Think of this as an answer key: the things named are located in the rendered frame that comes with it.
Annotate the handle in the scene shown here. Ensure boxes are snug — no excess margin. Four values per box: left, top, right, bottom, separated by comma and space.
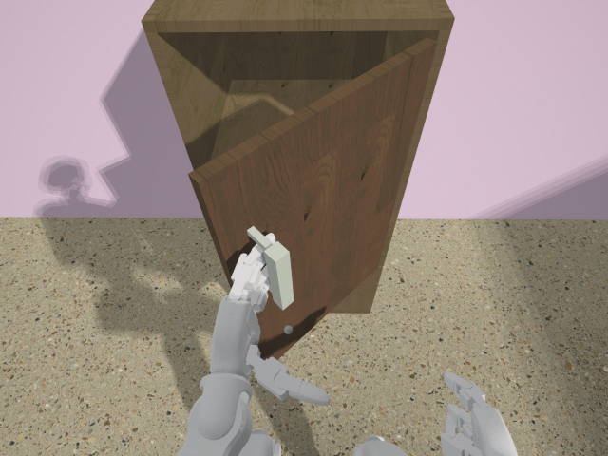
247, 226, 294, 310

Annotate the cupboard door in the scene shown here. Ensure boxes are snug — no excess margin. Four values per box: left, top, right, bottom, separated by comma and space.
188, 38, 438, 361

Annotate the left robot forearm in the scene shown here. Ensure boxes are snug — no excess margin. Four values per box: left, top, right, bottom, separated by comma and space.
176, 372, 253, 456

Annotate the left robot hand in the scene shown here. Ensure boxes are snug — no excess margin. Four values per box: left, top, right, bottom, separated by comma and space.
210, 233, 330, 406

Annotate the right robot hand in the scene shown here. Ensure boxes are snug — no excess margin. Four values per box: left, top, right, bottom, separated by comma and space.
440, 371, 518, 456

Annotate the left robot thigh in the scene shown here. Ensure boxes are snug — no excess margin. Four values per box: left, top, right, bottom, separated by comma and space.
238, 434, 281, 456

